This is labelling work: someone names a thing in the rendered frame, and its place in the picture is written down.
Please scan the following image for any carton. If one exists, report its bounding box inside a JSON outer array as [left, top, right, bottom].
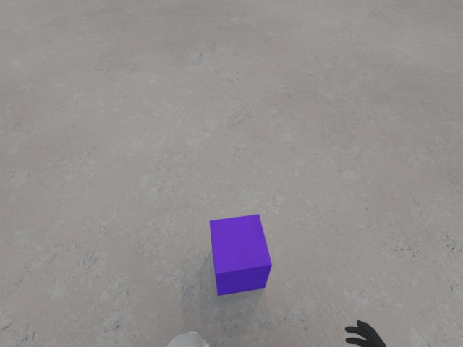
[[210, 214, 272, 296]]

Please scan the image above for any robot right hand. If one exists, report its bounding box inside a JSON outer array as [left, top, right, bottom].
[[345, 320, 386, 347]]

